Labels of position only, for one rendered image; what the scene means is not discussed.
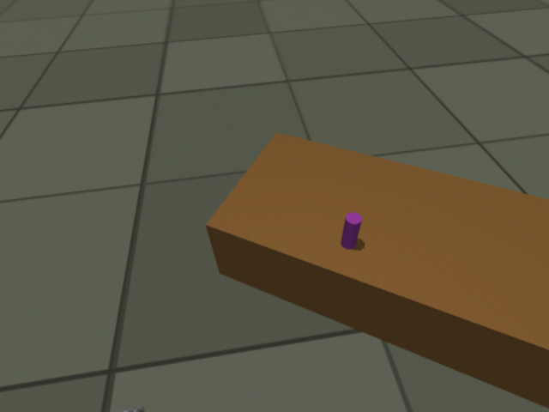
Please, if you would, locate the can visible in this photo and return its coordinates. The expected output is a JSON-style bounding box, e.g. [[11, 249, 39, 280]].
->
[[341, 212, 362, 249]]

